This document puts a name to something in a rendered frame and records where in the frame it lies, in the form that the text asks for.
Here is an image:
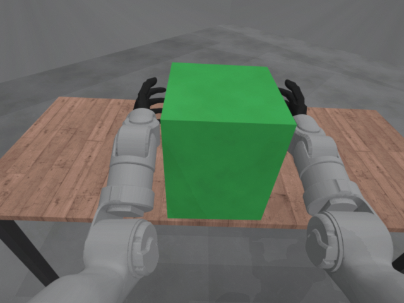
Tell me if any carton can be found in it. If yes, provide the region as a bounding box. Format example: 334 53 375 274
160 62 297 220

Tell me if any robot right forearm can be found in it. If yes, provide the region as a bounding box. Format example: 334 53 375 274
287 114 393 259

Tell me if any robot left upper arm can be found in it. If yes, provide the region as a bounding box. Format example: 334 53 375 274
26 218 159 303

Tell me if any robot left forearm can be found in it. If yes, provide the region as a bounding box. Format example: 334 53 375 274
83 108 160 264

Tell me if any table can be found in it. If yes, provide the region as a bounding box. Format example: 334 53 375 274
0 97 404 287

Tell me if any left robot hand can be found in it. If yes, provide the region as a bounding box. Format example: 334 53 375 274
133 77 166 122

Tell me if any right robot hand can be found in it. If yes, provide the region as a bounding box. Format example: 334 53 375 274
278 80 307 116

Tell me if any robot right upper arm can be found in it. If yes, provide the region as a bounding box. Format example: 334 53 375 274
306 211 404 303

